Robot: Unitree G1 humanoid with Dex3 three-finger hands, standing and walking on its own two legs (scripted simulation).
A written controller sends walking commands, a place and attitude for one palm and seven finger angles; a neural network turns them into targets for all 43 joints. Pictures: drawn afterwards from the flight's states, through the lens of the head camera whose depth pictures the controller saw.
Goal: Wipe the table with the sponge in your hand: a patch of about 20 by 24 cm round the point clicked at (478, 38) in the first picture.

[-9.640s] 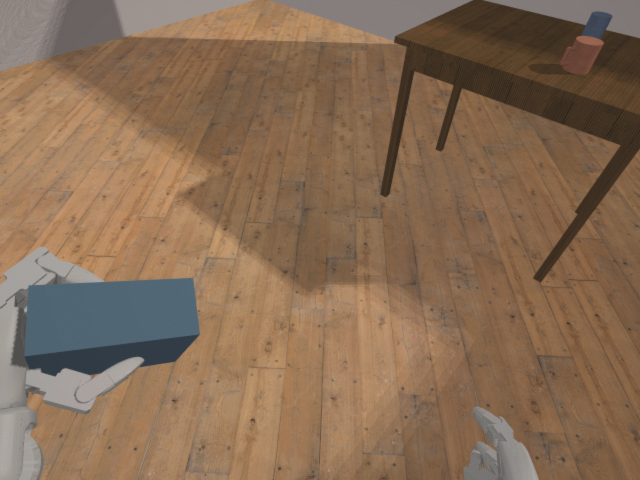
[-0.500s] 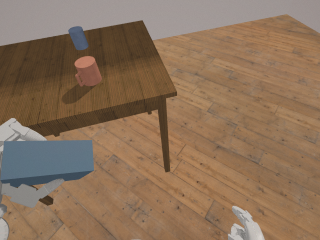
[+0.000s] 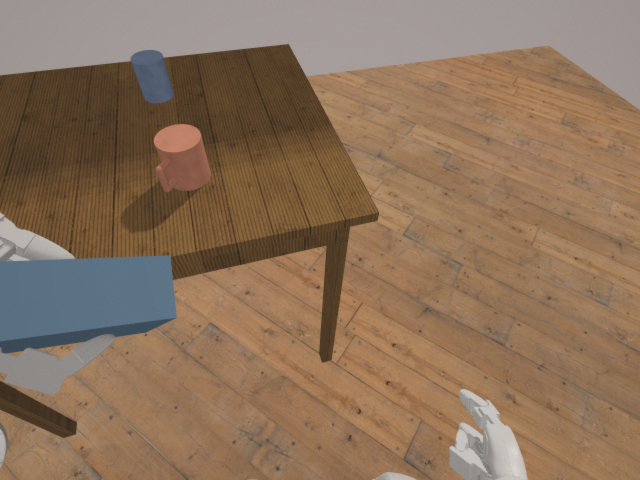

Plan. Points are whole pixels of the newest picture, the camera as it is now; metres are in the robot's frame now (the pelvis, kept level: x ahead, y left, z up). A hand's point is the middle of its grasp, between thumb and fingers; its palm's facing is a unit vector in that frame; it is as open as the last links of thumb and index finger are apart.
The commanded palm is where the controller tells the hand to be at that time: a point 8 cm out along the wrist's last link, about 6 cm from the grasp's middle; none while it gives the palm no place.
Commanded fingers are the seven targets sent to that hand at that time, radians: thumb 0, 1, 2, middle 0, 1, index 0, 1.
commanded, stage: come to a stop and stand still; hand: left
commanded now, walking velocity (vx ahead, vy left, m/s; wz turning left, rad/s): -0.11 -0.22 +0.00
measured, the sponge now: (109, 302) +0.24 +0.21 +0.15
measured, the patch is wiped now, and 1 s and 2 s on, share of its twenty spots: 0.00 0.00 0.00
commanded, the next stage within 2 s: look again from close up in 1.14 s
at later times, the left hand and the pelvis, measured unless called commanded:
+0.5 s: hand (85, 319) +0.22 +0.22 +0.17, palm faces +0.36 -0.83 -0.44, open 10.1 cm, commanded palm +0.15 +0.26 +0.18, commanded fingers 0.00 0.10 1.30 -1.20 -1.60 -1.20 -1.60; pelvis +0.00 -0.02 +0.00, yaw +0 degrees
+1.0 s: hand out of the picture +0.16 +0.29 +0.18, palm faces +0.49 -0.81 -0.33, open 10.0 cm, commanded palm +0.10 +0.31 +0.18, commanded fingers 0.00 0.10 1.30 -1.20 -1.60 -1.20 -1.60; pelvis -0.05 +0.02 +0.01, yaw +1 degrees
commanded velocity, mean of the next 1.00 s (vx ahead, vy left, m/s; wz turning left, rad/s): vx -0.01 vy -0.01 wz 0.00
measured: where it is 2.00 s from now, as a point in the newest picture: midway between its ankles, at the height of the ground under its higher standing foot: outside the picture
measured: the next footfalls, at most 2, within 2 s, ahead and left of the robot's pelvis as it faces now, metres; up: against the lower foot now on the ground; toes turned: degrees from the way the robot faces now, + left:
right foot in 0.16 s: +0.06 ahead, -0.07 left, +0.00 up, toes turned +3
left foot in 0.46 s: +0.04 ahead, +0.11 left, +0.00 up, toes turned +2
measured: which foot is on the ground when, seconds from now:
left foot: down 0.00-0.20, up 0.22-0.44, down 0.46-1.00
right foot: up 0.00-0.14, down 0.16-1.00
